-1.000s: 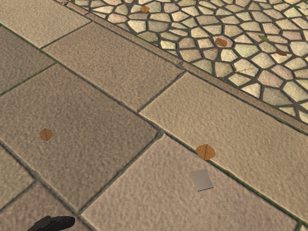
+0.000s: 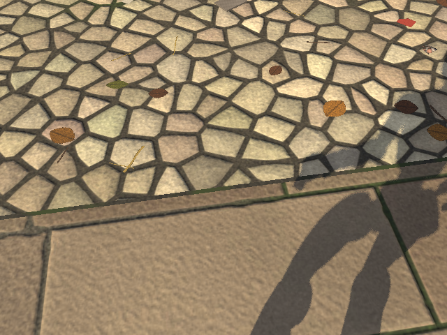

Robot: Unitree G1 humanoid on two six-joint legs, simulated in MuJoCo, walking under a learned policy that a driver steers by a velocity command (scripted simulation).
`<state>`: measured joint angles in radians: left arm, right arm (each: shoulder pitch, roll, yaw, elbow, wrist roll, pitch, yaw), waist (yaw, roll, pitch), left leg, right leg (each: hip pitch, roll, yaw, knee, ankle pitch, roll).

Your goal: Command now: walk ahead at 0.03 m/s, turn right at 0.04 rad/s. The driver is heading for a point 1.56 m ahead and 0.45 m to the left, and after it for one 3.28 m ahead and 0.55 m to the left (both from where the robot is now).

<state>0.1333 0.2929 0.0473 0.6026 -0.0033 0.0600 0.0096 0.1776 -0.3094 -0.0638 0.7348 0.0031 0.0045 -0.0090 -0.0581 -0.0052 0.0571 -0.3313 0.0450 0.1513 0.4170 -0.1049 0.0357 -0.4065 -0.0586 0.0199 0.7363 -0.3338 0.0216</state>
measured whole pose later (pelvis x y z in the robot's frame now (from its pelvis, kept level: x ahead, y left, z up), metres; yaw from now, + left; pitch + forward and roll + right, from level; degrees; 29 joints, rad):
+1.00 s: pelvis +0.17 +0.04 +0.00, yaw +25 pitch +4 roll +1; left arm 0.20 0.30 0.04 0.67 -0.04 -0.07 -0.05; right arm 0.32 -0.30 -0.04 0.69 0.01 -0.07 0.01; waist -0.05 0.02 -0.07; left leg 0.00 0.01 0.00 0.29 -0.37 -0.01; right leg -0.59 -0.07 -0.02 0.72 -0.20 -0.06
